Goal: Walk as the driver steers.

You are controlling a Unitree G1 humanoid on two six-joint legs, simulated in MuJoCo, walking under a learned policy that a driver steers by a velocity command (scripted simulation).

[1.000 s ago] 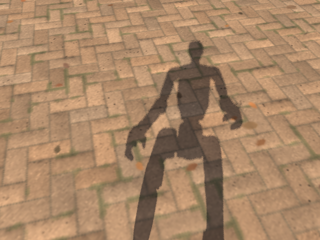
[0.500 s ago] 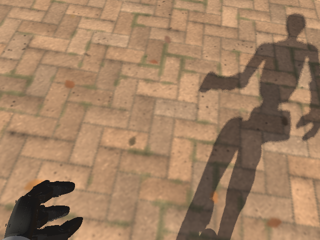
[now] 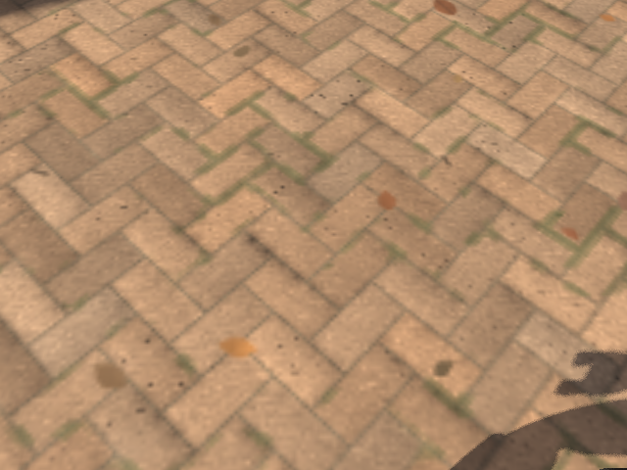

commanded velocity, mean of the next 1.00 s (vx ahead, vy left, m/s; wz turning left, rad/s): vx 0.37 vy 0.00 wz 0.57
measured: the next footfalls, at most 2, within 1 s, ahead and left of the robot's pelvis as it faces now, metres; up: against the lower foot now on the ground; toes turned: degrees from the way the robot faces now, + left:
left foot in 0.10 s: +0.05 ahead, +0.14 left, +0.00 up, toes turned +10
right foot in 0.50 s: +0.17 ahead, -0.05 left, +0.00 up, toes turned +39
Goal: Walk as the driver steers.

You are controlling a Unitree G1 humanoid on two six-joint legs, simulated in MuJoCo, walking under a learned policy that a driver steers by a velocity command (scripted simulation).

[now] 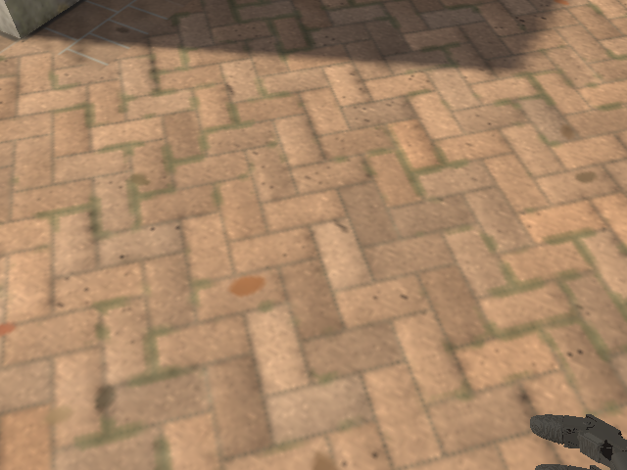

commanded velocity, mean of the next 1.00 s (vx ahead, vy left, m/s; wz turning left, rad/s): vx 0.98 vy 0.00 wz -0.60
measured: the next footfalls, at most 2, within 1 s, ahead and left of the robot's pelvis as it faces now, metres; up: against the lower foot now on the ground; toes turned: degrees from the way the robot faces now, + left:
right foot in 0.36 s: +0.46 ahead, -0.13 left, +0.00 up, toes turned -22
left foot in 0.80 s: +0.91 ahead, -0.18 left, +0.00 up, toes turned -44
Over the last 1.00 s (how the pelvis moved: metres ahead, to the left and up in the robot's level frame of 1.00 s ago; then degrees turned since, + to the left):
0.20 0.21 -0.02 29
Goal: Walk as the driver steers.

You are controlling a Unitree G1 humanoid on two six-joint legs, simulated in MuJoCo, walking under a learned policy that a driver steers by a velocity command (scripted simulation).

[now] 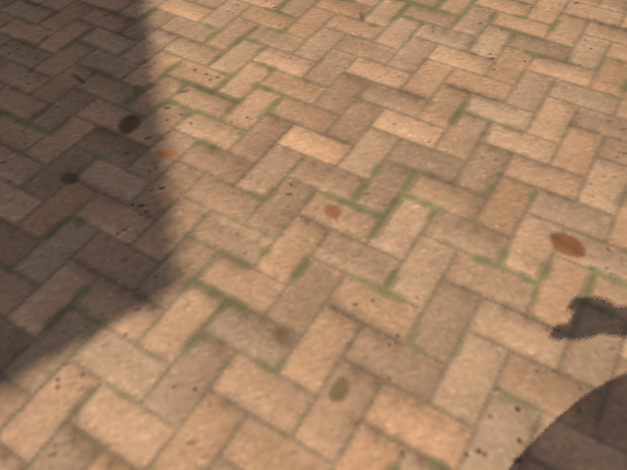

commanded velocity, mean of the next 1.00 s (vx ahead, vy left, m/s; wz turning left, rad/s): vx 0.25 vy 0.00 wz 0.32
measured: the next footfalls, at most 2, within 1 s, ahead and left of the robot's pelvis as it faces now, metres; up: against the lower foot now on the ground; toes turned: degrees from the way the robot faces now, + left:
right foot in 0.22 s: +0.42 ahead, -0.10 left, +0.00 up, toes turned +19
left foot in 0.62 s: +0.37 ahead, +0.17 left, +0.00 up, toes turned +32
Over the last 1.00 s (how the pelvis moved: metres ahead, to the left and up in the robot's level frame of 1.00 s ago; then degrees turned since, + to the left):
0.82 -0.22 0.02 -35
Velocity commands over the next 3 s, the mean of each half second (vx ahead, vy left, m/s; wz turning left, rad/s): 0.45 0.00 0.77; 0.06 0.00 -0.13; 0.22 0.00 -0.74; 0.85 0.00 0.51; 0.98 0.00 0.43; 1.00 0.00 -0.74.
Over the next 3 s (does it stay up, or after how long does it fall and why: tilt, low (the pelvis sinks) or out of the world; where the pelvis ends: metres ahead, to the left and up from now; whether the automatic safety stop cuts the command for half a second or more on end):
stays up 1.56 0.46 -0.05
